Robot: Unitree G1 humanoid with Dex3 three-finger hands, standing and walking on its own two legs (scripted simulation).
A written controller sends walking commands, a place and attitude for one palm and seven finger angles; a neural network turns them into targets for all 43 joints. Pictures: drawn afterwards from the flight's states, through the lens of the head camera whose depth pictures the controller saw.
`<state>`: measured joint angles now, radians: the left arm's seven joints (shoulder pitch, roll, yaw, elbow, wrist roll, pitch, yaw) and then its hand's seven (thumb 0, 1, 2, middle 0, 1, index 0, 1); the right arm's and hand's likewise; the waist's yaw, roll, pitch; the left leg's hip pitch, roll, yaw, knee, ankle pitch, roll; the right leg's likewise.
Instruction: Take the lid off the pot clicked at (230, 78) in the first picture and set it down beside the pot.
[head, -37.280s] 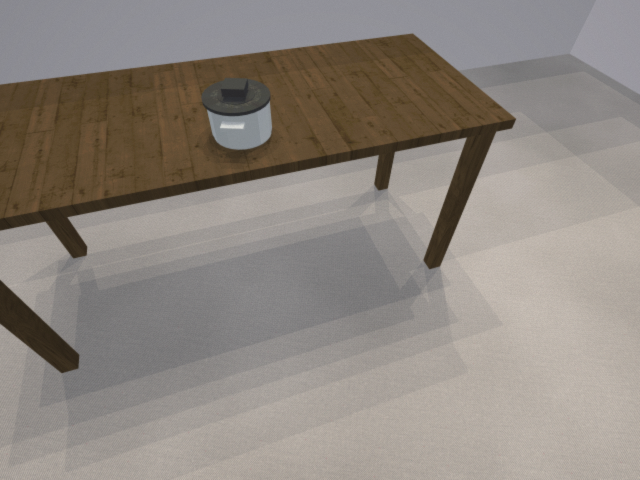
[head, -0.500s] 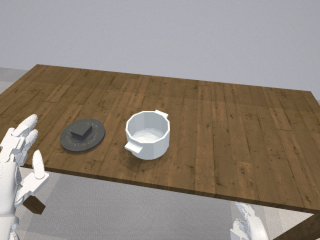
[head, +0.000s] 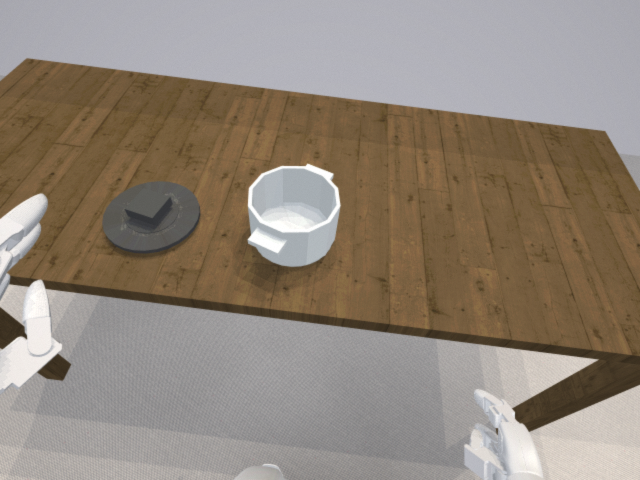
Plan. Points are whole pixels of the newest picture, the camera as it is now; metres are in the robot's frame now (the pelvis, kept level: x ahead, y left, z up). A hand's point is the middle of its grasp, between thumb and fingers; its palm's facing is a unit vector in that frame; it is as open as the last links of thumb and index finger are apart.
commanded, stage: step back with the hand held close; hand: left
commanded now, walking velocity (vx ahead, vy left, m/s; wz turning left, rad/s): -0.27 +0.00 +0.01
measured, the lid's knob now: (149, 206) +0.51 +0.34 -0.04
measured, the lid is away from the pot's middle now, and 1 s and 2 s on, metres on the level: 0.25 0.25 0.25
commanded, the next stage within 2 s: stop stepping back and stand still in 0.80 s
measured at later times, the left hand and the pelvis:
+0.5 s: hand (17, 417) +0.13 +0.24 +0.17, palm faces +0.32 -0.84 -0.44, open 7.4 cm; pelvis -0.06 +0.00 -0.02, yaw +1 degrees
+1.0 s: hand out of the picture +0.03 +0.25 +0.16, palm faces +0.28 -0.90 -0.34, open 7.4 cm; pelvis -0.17 +0.02 -0.01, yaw -2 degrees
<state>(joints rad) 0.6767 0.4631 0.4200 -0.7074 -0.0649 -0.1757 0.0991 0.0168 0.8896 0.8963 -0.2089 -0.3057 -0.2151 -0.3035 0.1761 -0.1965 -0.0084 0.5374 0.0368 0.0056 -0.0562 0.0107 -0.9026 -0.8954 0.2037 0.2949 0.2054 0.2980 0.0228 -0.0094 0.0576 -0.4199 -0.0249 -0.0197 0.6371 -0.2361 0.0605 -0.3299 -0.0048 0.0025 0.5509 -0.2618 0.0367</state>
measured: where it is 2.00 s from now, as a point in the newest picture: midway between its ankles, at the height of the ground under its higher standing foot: outside the picture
